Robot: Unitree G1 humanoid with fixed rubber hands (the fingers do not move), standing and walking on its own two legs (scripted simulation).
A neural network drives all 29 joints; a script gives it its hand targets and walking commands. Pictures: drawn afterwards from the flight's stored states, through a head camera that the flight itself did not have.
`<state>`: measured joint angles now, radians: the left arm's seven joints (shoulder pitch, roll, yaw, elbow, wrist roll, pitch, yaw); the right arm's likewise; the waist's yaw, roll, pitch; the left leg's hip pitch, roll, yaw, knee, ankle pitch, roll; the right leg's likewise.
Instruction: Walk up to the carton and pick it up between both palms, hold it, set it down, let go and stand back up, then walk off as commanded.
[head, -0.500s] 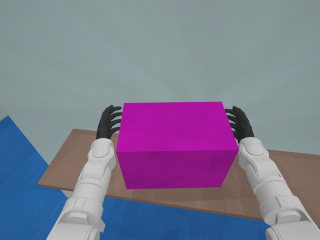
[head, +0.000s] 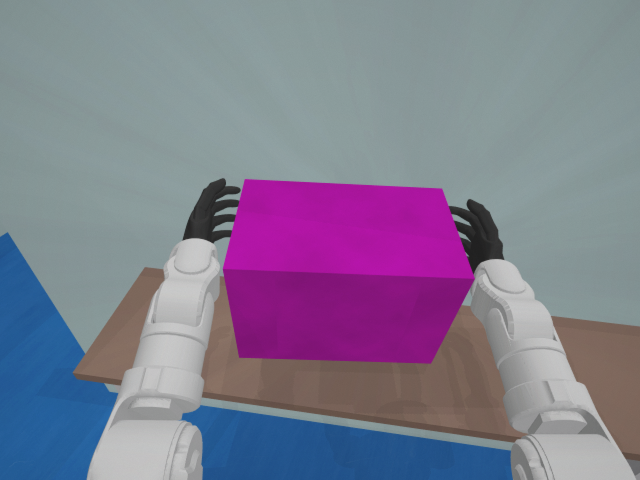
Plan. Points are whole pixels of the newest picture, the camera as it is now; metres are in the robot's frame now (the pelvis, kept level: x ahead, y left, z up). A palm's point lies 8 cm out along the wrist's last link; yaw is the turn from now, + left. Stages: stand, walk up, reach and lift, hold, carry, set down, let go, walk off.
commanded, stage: reach and lift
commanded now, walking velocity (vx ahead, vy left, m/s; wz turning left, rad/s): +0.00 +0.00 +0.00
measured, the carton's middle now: (340, 273) +0.38 +0.00 +0.10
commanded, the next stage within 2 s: hold in 1.10 s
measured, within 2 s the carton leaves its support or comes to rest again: neither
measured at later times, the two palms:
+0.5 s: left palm (201, 227) +0.37 +0.18 +0.18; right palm (492, 246) +0.36 -0.18 +0.17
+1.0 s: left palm (194, 219) +0.37 +0.19 +0.19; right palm (487, 232) +0.37 -0.17 +0.18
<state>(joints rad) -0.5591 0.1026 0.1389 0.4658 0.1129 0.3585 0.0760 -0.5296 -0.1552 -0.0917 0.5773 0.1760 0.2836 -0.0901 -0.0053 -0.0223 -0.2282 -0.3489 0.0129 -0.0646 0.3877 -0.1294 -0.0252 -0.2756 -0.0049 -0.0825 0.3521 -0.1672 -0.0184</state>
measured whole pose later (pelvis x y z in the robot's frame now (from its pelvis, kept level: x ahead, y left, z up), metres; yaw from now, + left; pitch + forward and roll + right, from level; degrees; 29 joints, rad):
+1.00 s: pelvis +0.00 +0.00 +0.00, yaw +0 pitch +2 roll -1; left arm -0.63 0.10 0.25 0.35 0.18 0.53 -0.01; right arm -0.63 -0.13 -0.12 0.50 0.14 0.36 -0.10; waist -0.03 -0.03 -0.15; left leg -0.26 0.01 -0.06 0.35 -0.11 -0.02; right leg -0.19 -0.01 -0.08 0.32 -0.16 -0.01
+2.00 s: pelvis -0.01 +0.00 +0.00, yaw +0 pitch -1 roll -1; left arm -0.63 0.11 0.25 0.25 0.19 0.66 -0.03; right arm -0.63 -0.13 -0.11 0.44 0.16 0.44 -0.11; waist -0.04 -0.03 -0.14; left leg -0.23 0.01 -0.06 0.34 -0.10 -0.02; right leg -0.16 -0.01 -0.08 0.31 -0.14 -0.01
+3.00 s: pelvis -0.01 +0.00 +0.00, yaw +0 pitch -1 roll -1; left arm -0.63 0.11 0.25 0.23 0.21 0.69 -0.04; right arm -0.63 -0.13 -0.11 0.43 0.16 0.46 -0.11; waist -0.04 -0.03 -0.14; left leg -0.23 0.01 -0.06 0.34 -0.10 -0.02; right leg -0.16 -0.01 -0.08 0.31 -0.14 -0.01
